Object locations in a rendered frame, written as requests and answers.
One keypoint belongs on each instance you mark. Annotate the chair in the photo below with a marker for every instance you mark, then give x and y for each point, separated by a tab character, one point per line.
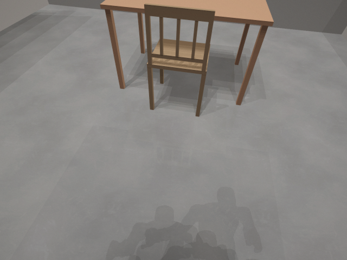
176	55

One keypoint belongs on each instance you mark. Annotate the table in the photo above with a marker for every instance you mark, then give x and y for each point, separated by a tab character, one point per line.
238	11

